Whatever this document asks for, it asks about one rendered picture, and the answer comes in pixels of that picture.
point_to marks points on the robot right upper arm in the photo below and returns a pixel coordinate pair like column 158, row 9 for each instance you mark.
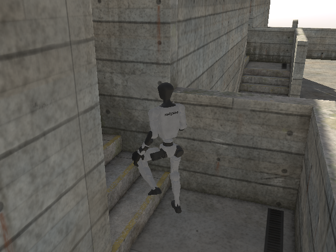
column 183, row 124

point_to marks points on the robot left hand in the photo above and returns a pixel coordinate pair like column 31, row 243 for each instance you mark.
column 135, row 157

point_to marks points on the robot left upper arm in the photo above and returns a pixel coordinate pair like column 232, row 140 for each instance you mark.
column 153, row 117

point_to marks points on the robot right shin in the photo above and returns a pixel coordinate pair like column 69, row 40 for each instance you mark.
column 176, row 190

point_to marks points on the left robot foot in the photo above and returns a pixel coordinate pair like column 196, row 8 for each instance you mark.
column 156, row 191

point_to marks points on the left robot forearm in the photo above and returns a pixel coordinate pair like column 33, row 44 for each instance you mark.
column 148, row 141

